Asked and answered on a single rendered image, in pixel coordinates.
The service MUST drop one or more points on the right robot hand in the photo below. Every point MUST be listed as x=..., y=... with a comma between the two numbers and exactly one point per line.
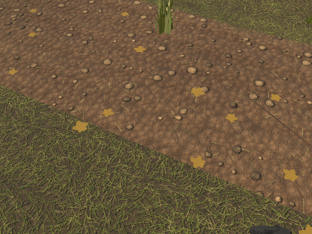
x=266, y=229

